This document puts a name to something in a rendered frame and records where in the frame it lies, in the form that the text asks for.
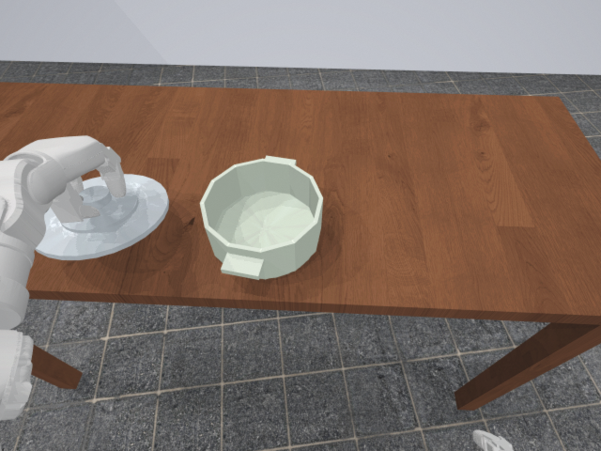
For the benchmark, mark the lid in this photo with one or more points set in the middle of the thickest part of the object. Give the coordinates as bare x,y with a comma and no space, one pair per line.
122,223

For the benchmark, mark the pot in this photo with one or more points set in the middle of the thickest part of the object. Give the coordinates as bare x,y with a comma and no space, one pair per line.
263,217

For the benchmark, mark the knob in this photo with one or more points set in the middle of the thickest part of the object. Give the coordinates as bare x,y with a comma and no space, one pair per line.
96,196

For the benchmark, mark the table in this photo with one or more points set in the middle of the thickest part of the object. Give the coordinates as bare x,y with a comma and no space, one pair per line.
456,206

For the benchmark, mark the left robot hand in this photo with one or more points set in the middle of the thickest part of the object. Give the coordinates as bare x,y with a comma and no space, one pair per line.
78,155

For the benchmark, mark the right robot hand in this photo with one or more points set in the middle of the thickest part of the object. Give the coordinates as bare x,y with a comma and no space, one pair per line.
490,442

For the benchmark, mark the robot left forearm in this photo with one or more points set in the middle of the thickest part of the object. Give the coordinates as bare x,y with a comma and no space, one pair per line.
29,182

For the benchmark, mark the robot left upper arm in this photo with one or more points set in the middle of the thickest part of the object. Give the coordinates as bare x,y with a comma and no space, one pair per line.
16,352

